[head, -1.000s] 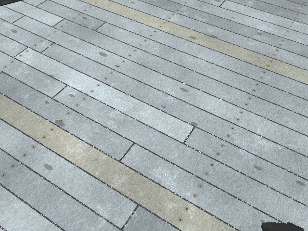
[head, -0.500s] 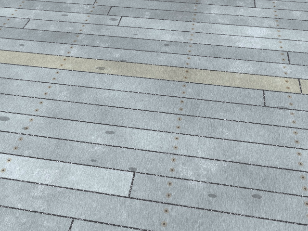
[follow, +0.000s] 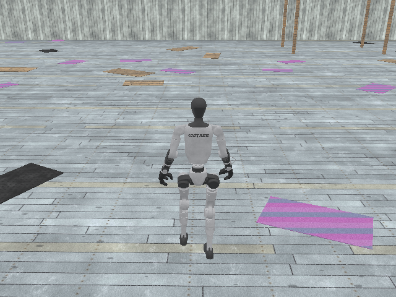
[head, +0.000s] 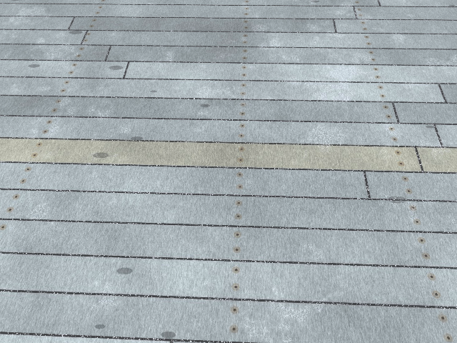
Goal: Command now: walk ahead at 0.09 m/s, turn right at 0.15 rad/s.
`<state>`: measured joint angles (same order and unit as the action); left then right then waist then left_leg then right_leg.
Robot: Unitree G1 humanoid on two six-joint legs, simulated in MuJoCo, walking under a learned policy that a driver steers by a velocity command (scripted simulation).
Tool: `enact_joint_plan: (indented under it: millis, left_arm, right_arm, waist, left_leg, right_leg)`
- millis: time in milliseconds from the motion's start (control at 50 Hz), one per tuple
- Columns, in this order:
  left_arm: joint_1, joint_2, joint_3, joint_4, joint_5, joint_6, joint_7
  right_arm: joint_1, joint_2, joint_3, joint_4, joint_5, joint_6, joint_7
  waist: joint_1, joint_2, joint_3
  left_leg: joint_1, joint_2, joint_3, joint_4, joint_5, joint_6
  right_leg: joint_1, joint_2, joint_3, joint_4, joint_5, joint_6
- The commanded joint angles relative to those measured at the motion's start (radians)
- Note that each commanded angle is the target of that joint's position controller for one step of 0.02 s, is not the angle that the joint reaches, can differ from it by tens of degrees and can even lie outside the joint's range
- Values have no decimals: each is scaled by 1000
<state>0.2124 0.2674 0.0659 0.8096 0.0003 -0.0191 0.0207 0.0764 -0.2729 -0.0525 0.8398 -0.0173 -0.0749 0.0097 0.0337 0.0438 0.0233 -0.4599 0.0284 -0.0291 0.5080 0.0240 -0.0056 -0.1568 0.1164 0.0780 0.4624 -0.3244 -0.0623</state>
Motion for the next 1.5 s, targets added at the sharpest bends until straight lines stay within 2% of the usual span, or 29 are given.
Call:
enact_joint_plan:
  millis: [20, 40, 60, 80, 100, 140, 160, 180, 200, 220, 240, 260, 280, 340, 380, 500, 700, 1060, 1500]
  left_arm:
    - [56, 85, 10, -36, 22, -18, 2]
    - [160, 62, 4, -10, 16, -18, 7]
    - [136, 90, 5, -3, 15, -7, 9]
    - [95, 109, 12, -11, 3, 11, 9]
    - [67, 106, 14, -7, -4, 31, 13]
    - [65, 98, 16, 12, -3, 63, 16]
    - [86, 74, 11, 29, -2, 68, 15]
    - [98, 61, 8, 50, 3, 68, 12]
    - [76, 86, 12, 54, 14, 69, 10]
    - [49, 112, 15, 44, 16, 71, 10]
    - [44, 121, 17, 57, 10, 64, 7]
    - [25, 85, 7, 57, 9, 50, 5]
    - [17, 76, 4, 66, 13, 37, 6]
    - [29, 91, 7, 90, 13, 7, 8]
    - [47, 87, 5, 109, 6, 4, 8]
    - [62, 79, -4, 145, 4, 8, 9]
    - [74, 64, -16, 195, 5, 3, 9]
    - [125, 36, -34, 251, 7, -1, 14]
    - [211, 3, -44, 275, 4, -8, 19]
  right_arm:
    - [44, -184, -42, -47, -29, -27, -6]
    - [58, -157, -31, -35, -36, -16, -9]
    - [64, -77, -11, -27, -17, 0, -8]
    - [59, -51, 3, -19, -5, 11, -5]
    - [55, -67, 3, -15, -3, 21, -3]
    - [-16, -112, -7, -25, 1, 33, -4]
    - [-67, -111, -6, -31, 3, 41, -7]
    - [-82, -103, -5, -29, 8, 48, -7]
    - [-44, -102, -7, -16, 10, 49, -6]
    - [-22, -101, -6, -6, 8, 48, -7]
    - [-29, -97, -7, -9, 5, 45, -6]
    - [-47, -87, -3, -4, -1, 41, -9]
    - [-41, -77, -4, 3, 3, 37, -12]
    - [-15, -74, -6, 31, 13, 34, -21]
    - [-11, -68, -7, 46, 16, 40, -21]
    - [-17, -74, -10, 86, 15, 63, -24]
    - [-18, -81, -12, 145, 18, 76, -36]
    - [18, -67, -8, 213, 18, 83, -46]
    - [73, -44, 0, 237, 21, 86, -53]
  waist:
    - [-14, -22, -169]
    - [15, 111, -255]
    - [-12, 151, -275]
    - [-18, 144, -239]
    - [-22, 114, -216]
    - [2, 95, -157]
    - [30, 98, -141]
    - [39, 94, -123]
    - [14, 63, -112]
    - [-14, 24, -83]
    - [-36, -53, -44]
    - [-30, -54, -35]
    - [-37, -62, -40]
    - [-37, -61, -78]
    - [-34, -63, -84]
    - [-30, -55, -42]
    - [-30, -52, -26]
    - [-34, -49, 9]
    - [-35, -46, 24]
  left_leg:
    - [336, 134, -117, -54, 577, 94]
    - [470, 247, -231, -5, 715, 236]
    - [455, 298, -319, -46, 637, 293]
    - [430, 299, -351, -79, 484, 291]
    - [406, 288, -364, -105, 335, 274]
    - [282, 252, -326, -156, 93, 213]
    - [217, 206, -266, -165, -12, 175]
    - [166, 156, -203, -167, -129, 133]
    - [129, 118, -159, -169, -256, 91]
    - [110, 83, -117, -165, -369, 58]
    - [169, 35, -56, -150, -383, 32]
    - [226, 29, -49, -110, -310, 22]
    - [256, 29, -47, -86, -232, 32]
    - [302, 32, -38, -26, 22, 66]
    - [311, 28, -32, -13, 58, 68]
    - [315, 16, -26, -13, 36, 54]
    - [329, 11, -29, -23, 19, 45]
    - [317, 3, -34, -50, -61, 41]
    - [305, -2, -40, -52, -77, 46]
  right_leg:
    - [-47, -144, 92, 146, 411, -22]
    - [-138, -86, 57, 239, 109, 38]
    - [-152, -91, 38, 276, -142, 71]
    - [-186, -102, 35, 304, -248, 84]
    - [-206, -108, 29, 319, -268, 92]
    - [-151, -139, 22, 234, -152, 95]
    - [-73, -141, 5, 112, -66, 86]
    - [0, -130, -16, -1, 53, 73]
    - [33, -139, -4, -15, 116, 56]
    - [4, -175, 36, -41, 74, 25]
    - [-108, -174, 37, -39, -51, -2]
    - [-150, -173, 37, -63, -76, -2]
    - [-154, -174, 33, -71, -39, 11]
    - [-110, -166, 18, -44, 153, 36]
    - [-95, -164, 13, -34, 202, 37]
    - [-104, -163, 10, -46, 197, 32]
    - [-94, -156, -5, -67, 196, 35]
    - [-115, -143, -27, -99, 98, 38]
    - [-129, -136, -43, -100, 81, 42]
